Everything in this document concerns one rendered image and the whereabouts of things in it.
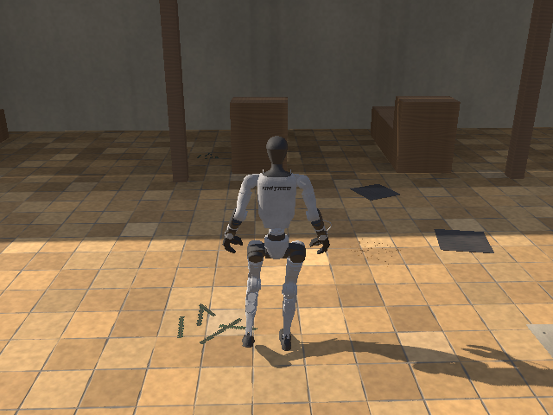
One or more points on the left robot forearm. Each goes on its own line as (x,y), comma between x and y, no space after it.
(232,227)

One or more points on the robot right hand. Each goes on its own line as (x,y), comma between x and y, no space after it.
(316,242)

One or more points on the robot left upper arm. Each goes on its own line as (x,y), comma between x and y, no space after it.
(244,196)

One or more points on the humanoid robot torso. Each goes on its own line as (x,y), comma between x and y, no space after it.
(276,197)

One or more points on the robot right upper arm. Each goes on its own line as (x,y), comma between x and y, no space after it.
(308,196)

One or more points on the right robot forearm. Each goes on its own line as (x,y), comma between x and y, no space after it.
(319,227)

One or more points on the robot left hand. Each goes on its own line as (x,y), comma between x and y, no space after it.
(235,240)

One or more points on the right robot thigh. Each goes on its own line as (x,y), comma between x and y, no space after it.
(297,254)

